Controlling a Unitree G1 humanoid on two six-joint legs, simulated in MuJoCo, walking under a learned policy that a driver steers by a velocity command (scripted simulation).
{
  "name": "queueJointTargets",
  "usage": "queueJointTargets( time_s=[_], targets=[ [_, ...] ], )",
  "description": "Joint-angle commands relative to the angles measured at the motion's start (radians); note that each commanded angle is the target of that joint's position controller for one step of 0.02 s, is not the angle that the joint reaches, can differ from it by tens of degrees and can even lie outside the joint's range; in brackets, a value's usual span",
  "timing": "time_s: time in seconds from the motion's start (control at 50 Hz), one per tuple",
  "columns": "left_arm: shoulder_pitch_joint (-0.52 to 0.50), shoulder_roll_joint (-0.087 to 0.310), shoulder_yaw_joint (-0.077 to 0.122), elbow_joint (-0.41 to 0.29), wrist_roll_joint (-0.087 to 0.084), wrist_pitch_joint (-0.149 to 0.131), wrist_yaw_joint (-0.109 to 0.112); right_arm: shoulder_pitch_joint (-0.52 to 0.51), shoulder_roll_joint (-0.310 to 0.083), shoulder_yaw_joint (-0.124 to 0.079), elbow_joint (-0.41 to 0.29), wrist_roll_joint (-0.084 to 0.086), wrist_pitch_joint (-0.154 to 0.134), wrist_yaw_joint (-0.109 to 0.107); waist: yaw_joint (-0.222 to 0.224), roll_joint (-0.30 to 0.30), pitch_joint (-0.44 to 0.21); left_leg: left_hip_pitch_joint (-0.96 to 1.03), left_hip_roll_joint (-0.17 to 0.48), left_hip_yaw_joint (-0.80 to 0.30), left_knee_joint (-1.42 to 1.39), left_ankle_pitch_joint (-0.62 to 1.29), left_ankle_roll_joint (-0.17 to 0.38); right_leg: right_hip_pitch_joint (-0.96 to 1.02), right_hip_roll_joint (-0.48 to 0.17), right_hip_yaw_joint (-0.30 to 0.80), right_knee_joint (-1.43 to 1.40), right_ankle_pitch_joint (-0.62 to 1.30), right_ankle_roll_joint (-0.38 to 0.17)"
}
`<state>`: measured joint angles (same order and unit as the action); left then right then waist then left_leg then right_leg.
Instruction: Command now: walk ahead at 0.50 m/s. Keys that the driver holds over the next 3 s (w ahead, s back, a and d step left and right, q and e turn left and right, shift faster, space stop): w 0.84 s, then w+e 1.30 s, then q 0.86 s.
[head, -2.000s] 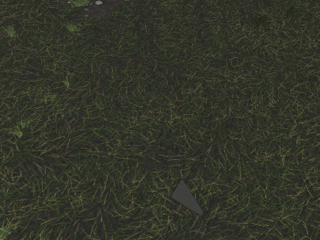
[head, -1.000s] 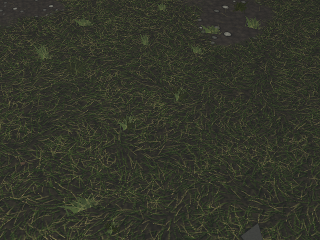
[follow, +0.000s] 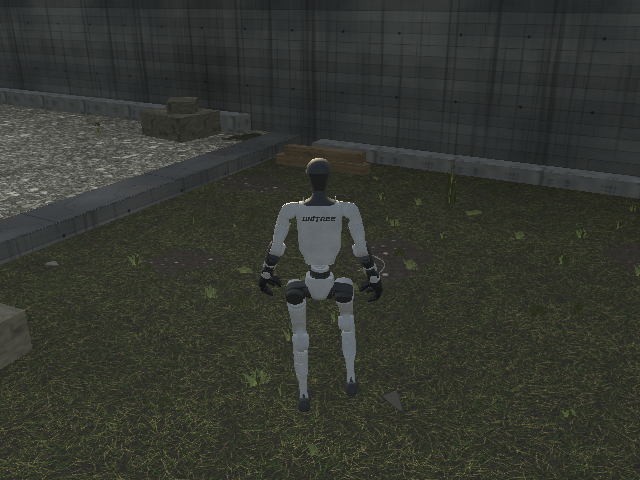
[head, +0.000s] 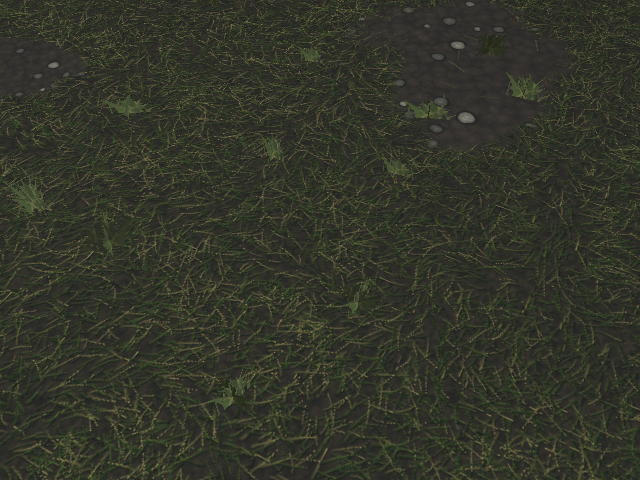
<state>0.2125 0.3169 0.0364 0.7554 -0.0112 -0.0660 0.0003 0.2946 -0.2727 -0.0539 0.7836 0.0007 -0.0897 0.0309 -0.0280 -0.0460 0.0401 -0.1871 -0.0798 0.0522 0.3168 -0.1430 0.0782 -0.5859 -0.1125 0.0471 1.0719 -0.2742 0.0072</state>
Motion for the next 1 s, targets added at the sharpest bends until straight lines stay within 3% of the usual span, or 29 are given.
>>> queueJointTargets(
  time_s=[0.02,0.1,0.18,0.24,0.26,0.28,0.3,0.32,0.34,0.36,0.38,0.4,0.42,0.48,0.54,0.64,0.7,0.76,0.8,0.82,0.84,0.86,0.88,0.9,0.92,0.94,0.96,1.0],
  targets=[
    [0.019,0.044,0.008,-0.057,0.011,0.002,0.004,-0.052,-0.14,-0.032,-0.053,0.003,-0.025,-0.011,0.037,0.097,-0.002,-0.015,0.273,-0.204,-0.206,0.178,0.188,-0.051,-0.044,0.014,-0.123,0.137,0.03],
    [-0.13,0.019,-0.003,-0.091,0.006,-0.015,-0.011,0.005,-0.171,-0.035,-0.022,0.011,-0.012,-0.02,-0.023,0.087,0.019,0.009,0.236,-0.123,-0.204,0.16,0.14,0.0,-0.001,-0.027,-0.399,0.356,0.024],
    [-0.227,0.038,0.002,-0.131,-0.006,-0.024,-0.031,0.075,-0.192,-0.039,0.023,0.022,0.007,-0.023,-0.053,0.095,0.033,0.141,0.298,-0.148,-0.154,0.143,0.126,-0.022,0.021,-0.018,-0.512,0.343,-0.005],
    [-0.208,0.064,0.013,-0.138,-0.003,-0.029,-0.043,0.076,-0.205,-0.045,0.041,0.023,0.026,-0.031,-0.021,0.113,0.012,0.236,0.336,-0.165,-0.074,0.248,0.097,0.02,0.042,-0.025,-0.557,0.225,-0.047],
    [-0.15,0.08,0.022,-0.124,-0.002,-0.03,-0.043,0.058,-0.211,-0.046,0.041,0.023,0.032,-0.033,0.018,0.121,-0.022,0.242,0.324,-0.15,-0.002,0.378,0.082,0.109,0.067,-0.051,-0.577,0.201,-0.066],
    [-0.021,0.114,0.043,-0.085,0.001,-0.029,-0.037,0.048,-0.198,-0.04,0.04,0.019,0.038,-0.035,0.084,0.106,-0.104,0.212,0.275,-0.11,0.157,0.503,0.057,0.291,0.099,-0.081,-0.597,0.206,-0.093],
    [0.151,0.175,0.066,-0.048,0.007,-0.026,-0.027,0.056,-0.152,-0.019,0.022,0.001,0.039,-0.038,0.149,0.047,-0.246,0.064,0.221,-0.067,0.414,0.374,0.021,0.573,-0.001,0.018,-0.553,0.247,-0.143],
    [0.228,0.273,0.089,-0.033,0.018,-0.018,-0.025,0.178,-0.045,0.014,-0.001,0.001,0.019,-0.031,0.109,-0.201,-0.375,-0.357,0.047,-0.022,0.802,-0.09,-0.06,0.943,-0.241,0.477,-0.62,0.045,-0.303],
    [0.246,0.182,0.065,-0.034,0.005,-0.016,-0.028,0.141,-0.098,0.005,0.015,0.011,0.0,-0.026,0.14,-0.194,-0.409,-0.49,0.034,-0.163,0.943,-0.425,-0.059,0.963,-0.271,0.685,-0.756,-0.073,-0.314],
    [0.176,0.142,0.049,-0.041,0.005,-0.017,-0.028,0.063,-0.17,-0.016,-0.011,0.039,-0.012,-0.019,0.132,-0.124,-0.259,-0.571,0.09,-0.174,0.991,-0.375,-0.044,0.853,-0.248,0.557,-0.775,-0.104,-0.273],
    [0.109,0.122,0.042,-0.053,0.008,-0.017,-0.027,-0.002,-0.164,-0.013,-0.029,0.041,-0.016,-0.021,0.106,-0.053,-0.169,-0.56,0.143,-0.139,0.956,-0.288,-0.037,0.719,-0.21,0.433,-0.789,-0.031,-0.25],
    [0.06,0.097,0.036,-0.053,0.014,-0.019,-0.03,-0.038,-0.154,-0.014,-0.035,0.024,-0.014,-0.024,0.08,-0.009,-0.094,-0.534,0.175,-0.125,0.89,-0.223,-0.041,0.595,-0.171,0.346,-0.82,0.07,-0.242],
    [0.031,0.075,0.029,-0.056,0.022,-0.026,-0.031,-0.023,-0.145,-0.019,-0.03,0.015,-0.005,-0.026,0.046,-0.034,-0.082,-0.47,0.205,-0.135,0.841,-0.171,-0.044,0.52,-0.142,0.286,-0.846,0.143,-0.231],
    [0.024,0.081,0.034,-0.039,0.015,-0.043,-0.032,0.011,-0.099,-0.011,-0.012,0.009,0.024,-0.03,0.014,-0.038,-0.067,-0.408,0.214,-0.119,0.771,-0.107,-0.072,0.432,-0.11,0.183,-0.912,0.26,-0.249],
    [0.06,0.105,0.042,-0.009,0.012,-0.042,-0.019,-0.088,-0.087,-0.007,-0.044,0.0,0.029,-0.033,0.032,-0.008,-0.024,-0.482,0.221,-0.115,0.616,0.021,-0.099,0.447,-0.103,0.119,-0.949,0.311,-0.251],
    [0.126,0.131,0.047,0.035,0.001,-0.027,-0.005,-0.248,-0.057,0.007,-0.081,0.007,0.011,-0.016,0.091,-0.009,0.014,-0.441,0.182,-0.075,0.328,0.232,-0.1,0.479,-0.071,0.03,-0.96,0.281,-0.212],
    [0.178,0.139,0.05,0.07,-0.004,-0.013,-0.002,-0.328,-0.061,0.009,-0.11,0.014,0.003,-0.001,0.116,-0.006,0.036,-0.453,0.165,-0.071,0.248,0.223,-0.086,0.557,-0.107,0.036,-0.932,0.286,-0.212],
    [0.186,0.149,0.057,0.092,-0.01,0.003,0.005,-0.352,-0.078,0.005,-0.129,0.016,-0.005,0.015,0.1,-0.018,0.037,-0.451,0.152,-0.076,0.194,0.135,-0.049,0.651,-0.15,0.05,-0.873,0.363,-0.194],
    [0.165,0.163,0.062,0.095,-0.01,0.012,0.009,-0.285,-0.107,-0.007,-0.113,0.014,-0.008,0.017,0.054,-0.037,-0.008,-0.334,0.118,-0.046,0.173,0.069,-0.019,0.678,-0.148,0.041,-0.788,0.55,-0.173],
    [0.144,0.161,0.06,0.093,-0.01,0.018,0.011,-0.177,-0.134,-0.025,-0.08,0.011,-0.009,0.013,-0.009,-0.032,-0.075,-0.175,0.086,-0.014,0.144,0.079,0.005,0.657,-0.112,0.006,-0.659,0.696,-0.152],
    [0.148,0.129,0.047,0.084,-0.001,0.021,0.014,-0.016,-0.185,-0.049,-0.032,0.008,-0.007,0.003,-0.075,-0.006,-0.191,0.081,0.115,-0.041,0.167,0.104,0.042,0.55,-0.059,-0.033,-0.456,0.668,-0.12],
    [0.23,0.038,0.015,0.051,0.014,0.008,0.008,0.118,-0.286,-0.073,-0.016,-0.014,-0.004,-0.007,-0.075,0.175,-0.355,0.49,0.377,-0.409,0.183,0.055,0.169,0.186,0.059,-0.076,-0.076,0.302,-0.057],
    [0.259,0.002,0.001,0.067,0.0,-0.012,0.004,0.144,-0.245,-0.064,-0.004,0.001,0.002,-0.006,-0.075,0.32,-0.438,0.608,0.492,-0.75,0.031,-0.113,0.255,-0.047,0.175,0.02,0.149,-0.301,-0.031],
    [0.181,0.112,0.031,0.055,-0.029,-0.027,-0.002,0.093,-0.179,-0.042,-0.012,0.008,0.002,-0.007,-0.093,0.217,-0.295,0.499,0.464,-0.657,-0.008,-0.204,0.203,-0.147,0.115,0.102,0.231,-0.282,-0.046],
    [0.109,0.125,0.036,0.032,-0.043,-0.033,-0.003,0.029,-0.149,-0.033,-0.021,0.004,0.002,-0.011,-0.069,0.174,-0.184,0.365,0.431,-0.511,-0.03,-0.181,0.163,-0.161,0.061,0.074,0.21,-0.193,-0.056],
    [0.074,0.113,0.037,0.027,-0.033,-0.03,0.0,-0.033,-0.119,-0.024,-0.021,-0.001,-0.002,-0.01,-0.038,0.122,-0.106,0.232,0.39,-0.409,-0.072,-0.117,0.139,-0.13,0.023,0.057,0.149,-0.113,-0.05],
    [0.078,0.106,0.045,0.032,-0.022,-0.018,0.005,-0.075,-0.088,-0.017,-0.022,-0.006,-0.011,-0.009,-0.007,0.139,-0.068,0.148,0.354,-0.328,-0.106,-0.06,0.118,-0.084,-0.007,0.064,0.095,-0.054,-0.045],
    [0.128,0.062,0.042,0.053,-0.02,0.009,0.005,-0.105,-0.081,-0.018,-0.011,-0.015,-0.025,-0.008,0.028,0.152,-0.05,0.05,0.329,-0.229,-0.162,0.029,0.115,-0.001,-0.022,0.065,0.073,0.006,-0.029]
  ],
)
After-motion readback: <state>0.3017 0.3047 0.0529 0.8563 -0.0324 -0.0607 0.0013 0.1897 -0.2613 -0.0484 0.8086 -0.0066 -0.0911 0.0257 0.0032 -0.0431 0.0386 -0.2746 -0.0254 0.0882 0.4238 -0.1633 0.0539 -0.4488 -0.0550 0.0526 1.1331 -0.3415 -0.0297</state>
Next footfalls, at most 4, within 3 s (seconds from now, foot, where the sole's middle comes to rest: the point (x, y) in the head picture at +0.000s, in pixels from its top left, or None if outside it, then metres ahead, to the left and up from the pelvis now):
0.30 right None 0.34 -0.16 -0.78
0.84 left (284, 408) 0.63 0.08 -0.78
1.38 right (391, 304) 0.90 -0.18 -0.78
1.88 left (350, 203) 1.24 -0.10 -0.78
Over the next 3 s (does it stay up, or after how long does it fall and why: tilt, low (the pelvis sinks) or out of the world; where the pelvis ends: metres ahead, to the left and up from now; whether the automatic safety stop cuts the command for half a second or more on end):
stays up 1.30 -0.29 0.00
